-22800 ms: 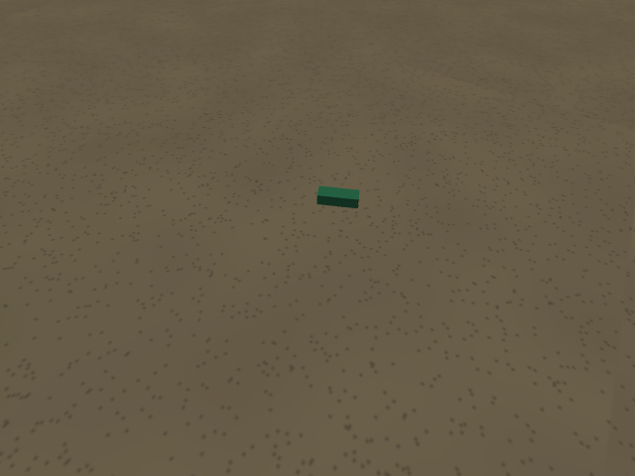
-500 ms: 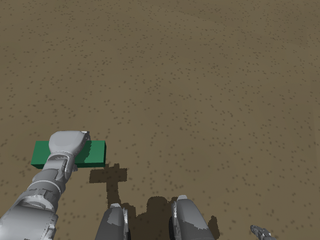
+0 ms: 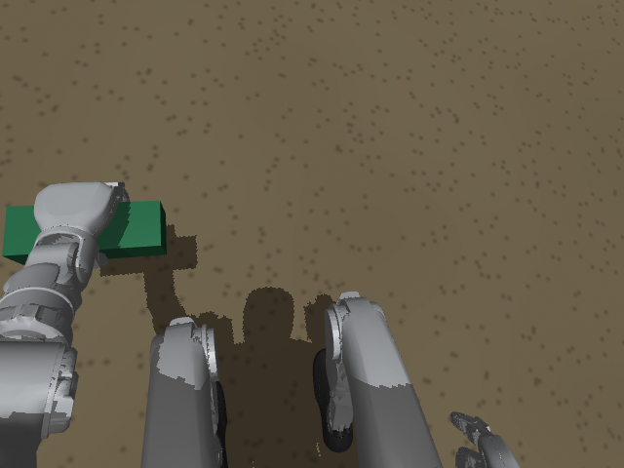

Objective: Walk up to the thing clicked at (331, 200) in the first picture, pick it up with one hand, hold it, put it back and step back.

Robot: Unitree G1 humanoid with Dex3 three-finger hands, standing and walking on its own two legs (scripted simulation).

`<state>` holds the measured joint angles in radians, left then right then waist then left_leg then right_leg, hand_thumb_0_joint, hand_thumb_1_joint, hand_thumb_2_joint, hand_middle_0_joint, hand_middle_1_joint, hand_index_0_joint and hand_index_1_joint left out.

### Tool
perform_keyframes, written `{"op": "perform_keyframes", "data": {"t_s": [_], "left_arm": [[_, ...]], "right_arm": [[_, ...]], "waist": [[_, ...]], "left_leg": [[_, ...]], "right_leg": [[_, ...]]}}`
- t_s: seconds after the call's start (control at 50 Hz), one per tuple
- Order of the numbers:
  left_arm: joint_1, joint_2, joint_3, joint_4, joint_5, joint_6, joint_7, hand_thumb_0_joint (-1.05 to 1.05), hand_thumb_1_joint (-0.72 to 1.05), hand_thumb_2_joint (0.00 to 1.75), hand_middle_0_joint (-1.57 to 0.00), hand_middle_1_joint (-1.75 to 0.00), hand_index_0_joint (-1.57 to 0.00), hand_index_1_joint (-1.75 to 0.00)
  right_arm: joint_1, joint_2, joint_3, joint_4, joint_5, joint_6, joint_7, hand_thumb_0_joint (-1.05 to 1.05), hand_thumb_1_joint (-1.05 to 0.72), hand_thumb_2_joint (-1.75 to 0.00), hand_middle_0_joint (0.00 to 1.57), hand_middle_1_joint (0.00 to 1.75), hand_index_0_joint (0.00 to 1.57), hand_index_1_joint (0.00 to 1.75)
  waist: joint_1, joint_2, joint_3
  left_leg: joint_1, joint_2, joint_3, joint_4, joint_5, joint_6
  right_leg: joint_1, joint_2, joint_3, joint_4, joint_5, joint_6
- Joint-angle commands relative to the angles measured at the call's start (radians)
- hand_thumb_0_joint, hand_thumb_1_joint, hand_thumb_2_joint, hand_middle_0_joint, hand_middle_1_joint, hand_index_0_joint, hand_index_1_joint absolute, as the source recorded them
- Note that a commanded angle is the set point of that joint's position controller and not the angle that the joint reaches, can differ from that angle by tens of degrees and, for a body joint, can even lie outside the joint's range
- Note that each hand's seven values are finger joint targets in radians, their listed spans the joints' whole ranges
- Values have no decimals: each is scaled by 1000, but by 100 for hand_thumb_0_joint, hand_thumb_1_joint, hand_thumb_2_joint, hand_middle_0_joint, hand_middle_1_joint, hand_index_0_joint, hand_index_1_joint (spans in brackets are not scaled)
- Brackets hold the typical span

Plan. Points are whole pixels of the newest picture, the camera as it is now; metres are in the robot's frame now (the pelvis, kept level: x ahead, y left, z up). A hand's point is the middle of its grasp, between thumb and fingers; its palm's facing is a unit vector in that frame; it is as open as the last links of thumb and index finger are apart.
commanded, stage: crouch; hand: left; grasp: from above
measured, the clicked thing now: (92, 232) +0.45 +0.25 -0.19
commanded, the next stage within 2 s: lower in 0.82 s
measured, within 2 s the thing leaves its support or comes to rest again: neither
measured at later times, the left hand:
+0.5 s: hand (110, 235) +0.46 +0.24 -0.25, palm faces -0.47 -0.02 -0.88, open 9.8 cm
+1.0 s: hand (116, 235) +0.47 +0.25 -0.29, palm faces -0.46 -0.02 -0.89, open 9.6 cm
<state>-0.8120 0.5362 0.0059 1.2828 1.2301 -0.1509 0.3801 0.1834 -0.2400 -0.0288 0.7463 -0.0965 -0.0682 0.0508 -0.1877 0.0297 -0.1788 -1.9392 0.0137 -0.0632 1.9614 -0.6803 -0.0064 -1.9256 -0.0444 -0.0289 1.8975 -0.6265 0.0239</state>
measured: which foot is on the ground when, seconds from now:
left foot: down 0.00-1.00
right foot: down 0.00-1.00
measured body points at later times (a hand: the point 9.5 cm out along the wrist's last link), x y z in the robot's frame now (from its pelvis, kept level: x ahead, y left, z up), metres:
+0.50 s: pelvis -0.01 +0.00 -0.08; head +0.23 +0.04 +0.29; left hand +0.48 +0.24 -0.20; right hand +0.02 -0.28 -0.19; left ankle +0.07 +0.12 -0.43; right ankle +0.09 -0.14 -0.43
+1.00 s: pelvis -0.01 +0.00 -0.12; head +0.24 +0.05 +0.25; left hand +0.49 +0.24 -0.24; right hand +0.00 -0.28 -0.22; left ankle +0.07 +0.12 -0.43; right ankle +0.09 -0.14 -0.43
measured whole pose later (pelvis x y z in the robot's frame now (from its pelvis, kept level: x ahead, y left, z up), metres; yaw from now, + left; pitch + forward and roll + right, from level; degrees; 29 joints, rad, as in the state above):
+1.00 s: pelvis -0.01 +0.00 -0.12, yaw -3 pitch +35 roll -7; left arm -1.02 0.73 0.09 1.51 1.30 -0.21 0.41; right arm 0.18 -0.28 0.05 0.75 -0.15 -0.08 0.14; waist -0.28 0.00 -0.04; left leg -2.27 0.00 -0.12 2.36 -0.71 -0.01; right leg -2.24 -0.03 -0.05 2.26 -0.63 0.03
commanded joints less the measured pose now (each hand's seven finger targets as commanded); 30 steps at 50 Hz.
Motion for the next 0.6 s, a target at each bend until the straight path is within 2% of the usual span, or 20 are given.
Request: {"op": "perform_keyframes", "data": {"t_s": [0.0, 0.02, 0.08, 0.12, 0.16, 0.18, 0.22, 0.24, 0.26, 0.34, 0.36, 0.4, 0.42, 0.44, 0.46, 0.48, 0.5, 0.52, 0.56, 0.58], "left_arm": [[-428, 283, 70, -175, 6, -3, 60, 0, 61, 87, -98, -72, -99, -71], [-399, 270, 62, -112, 14, 8, 61, 0, 62, 86, -98, -72, -99, -71], [-438, 286, 70, -136, 16, 4, 61, 0, 61, 86, -98, -72, -99, -71], [-376, 279, 65, -45, 20, 15, 53, 0, 60, 83, -97, -69, -98, -68], [-460, 340, 100, -144, 12, 0, 54, 0, 62, 84, -99, -71, -100, -70], [-405, 298, 75, -60, 21, 7, 45, 0, 62, 84, -99, -71, -100, -70], [-417, 331, 85, -59, 10, -1, 36, 0, 61, 82, -98, -70, -99, -69], [-413, 324, 85, -32, 11, 0, 35, 0, 62, 83, -98, -70, -99, -69], [-457, 335, 85, -66, 8, -8, 34, 0, 62, 79, -97, -71, -99, -69], [-482, 371, 99, -70, 22, -28, 30, 0, 65, 79, -99, -70, -101, -68], [-466, 362, 95, -40, 20, -30, 30, 0, 64, 78, -98, -71, -100, -69], [-503, 377, 102, -59, 28, -42, 32, 0, 65, 79, -99, -71, -101, -69], [-467, 345, 85, 12, 30, -39, 32, 0, 64, 76, -98, -69, -100, -67], [-500, 345, 84, -25, 28, -49, 33, 0, 63, 75, -98, -69, -100, -66], [-546, 384, 101, -58, 33, -57, 38, 0, 62, 75, -97, -68, -99, -66], [-487, 378, 99, 16, 42, -50, 41, 0, 63, 75, -98, -69, -100, -66], [-509, 378, 97, -6, 42, -55, 45, 0, 64, 75, -98, -69, -100, -67], [-546, 419, 116, -35, 42, -61, 52, 0, 65, 77, -99, -70, -101, -68], [-518, 382, 91, 24, 50, -57, 52, 0, 64, 77, -99, -69, -101, -67], [-566, 425, 111, -6, 53, -64, 58, 0, 67, 76, -101, -69, -102, -67]], "right_arm": [[218, -224, -78, -15, -6, -13, 4, 0, -90, -90, 20, 30, 20, 30], [213, -225, -73, -25, -8, -13, 7, 0, -90, -90, 20, 30, 20, 30], [214, -227, -71, -17, -14, -12, 19, 0, -90, -90, 20, 30, 20, 30], [204, -231, -69, -28, -12, -10, 26, 0, -91, -90, 20, 30, 20, 30], [220, -230, -72, -19, -18, -9, 34, 0, -91, -90, 20, 30, 20, 30], [216, -233, -67, -24, -19, -9, 38, 0, -91, -90, 20, 30, 20, 30], [200, -241, -66, -25, -17, -5, 43, 0, -90, -90, 20, 30, 20, 30], [202, -241, -64, -30, -18, -5, 44, 0, -90, -90, 20, 30, 20, 30], [200, -239, -64, -28, -19, -6, 46, 0, -90, -90, 20, 30, 20, 30], [212, -250, -60, -19, -22, -2, 53, 0, -91, -90, 20, 30, 20, 30], [212, -248, -60, -18, -23, -3, 56, 0, -91, -90, 20, 30, 20, 30], [228, -258, -61, -6, -29, -4, 59, 0, -91, -90, 20, 30, 20, 30], [215, -261, -55, -14, -29, -5, 60, 0, -91, -90, 20, 30, 20, 30], [217, -258, -55, -13, -32, -5, 63, 0, -91, -90, 20, 30, 20, 30], [227, -268, -56, 0, -33, -4, 62, 0, -91, -90, 20, 30, 20, 30], [225, -269, -51, -8, -33, -5, 64, 0, -91, -90, 20, 30, 20, 30], [223, -268, -49, -8, -36, -5, 65, 0, -91, -90, 20, 30, 20, 30], [227, -271, -48, -3, -36, -5, 68, 0, -91, -90, 20, 30, 20, 30], [225, -267, -40, -3, -39, -6, 69, 0, -91, -90, 20, 30, 20, 30], [229, -272, -41, 3, -41, -4, 69, 0, -91, -90, 20, 30, 20, 30]], "waist": [[-18, 214, -699], [-20, 207, -694], [-29, 239, -683], [-23, 215, -668], [-31, 214, -682], [-37, 205, -648], [-35, 176, -639], [-43, 180, -637], [-43, 198, -644], [-48, 216, -642], [-44, 212, -634], [-61, 226, -616], [-63, 222, -589], [-74, 238, -597], [-70, 242, -619], [-60, 235, -614], [-63, 239, -631], [-63, 250, -637], [-72, 229, -611], [-72, 236, -621]], "left_leg": [[494, -29, 29, -174, 250, 20], [492, -28, 29, -163, 253, 19], [464, -26, 29, -132, 263, 17], [433, -28, 36, -104, 269, 22], [391, -29, 43, -76, 261, 27], [370, -30, 47, -66, 246, 27], [315, -30, 50, -46, 218, 35], [308, -31, 50, -35, 217, 35], [293, -31, 53, -27, 208, 35], [280, -32, 49, 0, 204, 30], [289, -30, 46, 6, 207, 28], [285, -30, 43, 21, 193, 27], [270, -30, 37, 18, 174, 25], [272, -30, 37, 22, 170, 25], [270, -29, 35, 33, 173, 25], [270, -33, 38, 38, 180, 25], [263, -32, 40, 47, 187, 25], [252, -34, 41, 53, 182, 27], [234, -34, 47, 71, 175, 30], [212, -36, 52, 83, 168, 35]], "right_leg": [[296, 34, -48, -148, 218, -62], [280, 36, -51, -137, 218, -62], [253, 36, -56, -97, 227, -63], [243, 38, -57, -82, 233, -61], [273, 39, -56, -63, 248, -58], [252, 38, -56, -59, 234, -56], [253, 46, -56, -50, 218, -53], [243, 44, -55, -43, 215, -52], [236, 46, -56, -28, 208, -54], [204, 48, -63, 6, 198, -55], [193, 48, -65, 18, 198, -57], [154, 45, -70, 27, 186, -57], [123, 43, -73, 36, 166, -58], [123, 45, -75, 41, 164, -58], [120, 45, -77, 50, 169, -58], [123, 43, -76, 53, 171, -58], [125, 45, -78, 64, 176, -58], [128, 45, -77, 72, 175, -58], [119, 47, -79, 75, 172, -56], [126, 49, -76, 77, 173, -55]]}}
